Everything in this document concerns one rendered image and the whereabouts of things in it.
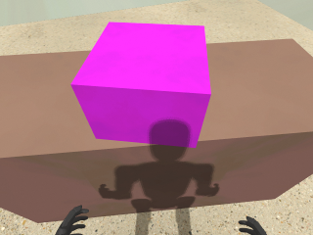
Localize robot left hand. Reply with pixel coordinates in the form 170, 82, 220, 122
55, 205, 89, 235

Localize robot right hand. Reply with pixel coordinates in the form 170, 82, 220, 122
238, 216, 267, 235

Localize carton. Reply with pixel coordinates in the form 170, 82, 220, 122
71, 22, 211, 148

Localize pedestal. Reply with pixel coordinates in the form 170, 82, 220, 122
0, 38, 313, 223

